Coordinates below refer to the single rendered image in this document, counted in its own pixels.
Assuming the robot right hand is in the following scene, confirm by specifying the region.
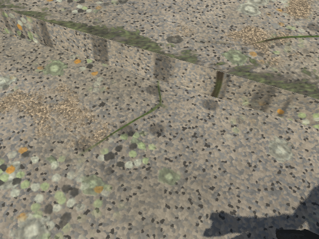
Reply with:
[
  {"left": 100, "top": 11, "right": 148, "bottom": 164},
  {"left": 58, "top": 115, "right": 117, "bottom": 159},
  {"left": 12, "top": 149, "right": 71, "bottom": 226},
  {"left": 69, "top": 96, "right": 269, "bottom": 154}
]
[{"left": 275, "top": 229, "right": 319, "bottom": 239}]

